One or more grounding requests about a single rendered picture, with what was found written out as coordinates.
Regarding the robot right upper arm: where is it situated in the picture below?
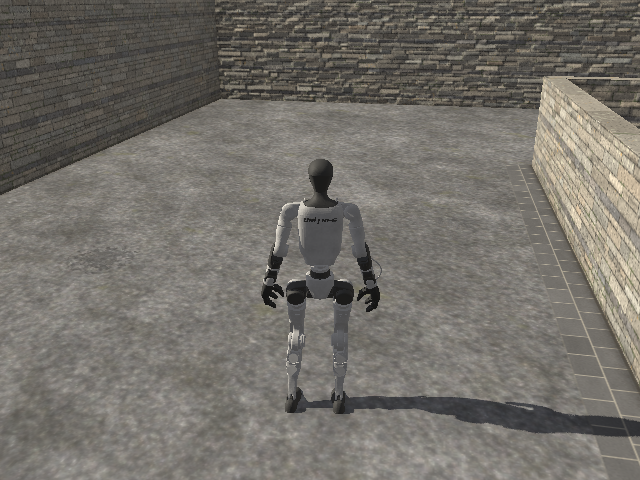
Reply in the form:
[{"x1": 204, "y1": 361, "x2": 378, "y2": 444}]
[{"x1": 341, "y1": 202, "x2": 367, "y2": 258}]

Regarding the robot left upper arm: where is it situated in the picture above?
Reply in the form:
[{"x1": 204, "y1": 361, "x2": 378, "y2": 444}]
[{"x1": 273, "y1": 202, "x2": 300, "y2": 258}]

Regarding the left robot foot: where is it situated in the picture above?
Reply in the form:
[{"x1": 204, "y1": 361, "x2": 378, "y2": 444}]
[{"x1": 285, "y1": 387, "x2": 302, "y2": 413}]

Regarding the right robot forearm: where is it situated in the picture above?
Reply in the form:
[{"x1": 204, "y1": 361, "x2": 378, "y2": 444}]
[{"x1": 357, "y1": 242, "x2": 377, "y2": 289}]

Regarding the left robot hand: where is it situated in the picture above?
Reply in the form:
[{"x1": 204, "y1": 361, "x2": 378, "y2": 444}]
[{"x1": 261, "y1": 283, "x2": 284, "y2": 308}]

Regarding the robot right thigh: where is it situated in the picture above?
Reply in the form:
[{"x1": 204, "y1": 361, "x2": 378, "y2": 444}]
[{"x1": 331, "y1": 279, "x2": 354, "y2": 351}]

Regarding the left robot forearm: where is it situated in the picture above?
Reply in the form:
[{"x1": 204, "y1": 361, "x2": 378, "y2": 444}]
[{"x1": 263, "y1": 242, "x2": 283, "y2": 286}]

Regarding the right robot hand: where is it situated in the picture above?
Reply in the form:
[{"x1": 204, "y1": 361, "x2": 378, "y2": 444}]
[{"x1": 357, "y1": 286, "x2": 380, "y2": 312}]

